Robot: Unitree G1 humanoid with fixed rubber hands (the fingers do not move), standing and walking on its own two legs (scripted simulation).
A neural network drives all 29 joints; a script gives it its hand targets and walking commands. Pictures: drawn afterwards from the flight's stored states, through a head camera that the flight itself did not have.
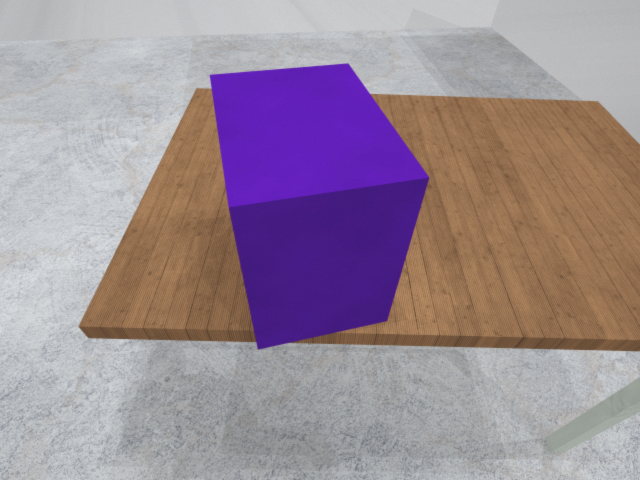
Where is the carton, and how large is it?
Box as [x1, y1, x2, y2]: [210, 63, 428, 349]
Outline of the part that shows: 347,63 210,75 229,211 258,349 380,322 387,319 428,180 428,176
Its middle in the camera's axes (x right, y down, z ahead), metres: -0.03 -0.06 +0.55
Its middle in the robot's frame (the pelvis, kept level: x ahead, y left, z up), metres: +0.46 +0.04 +0.10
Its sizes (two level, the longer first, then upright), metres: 0.271 0.196 0.272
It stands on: a table, 0.73 m high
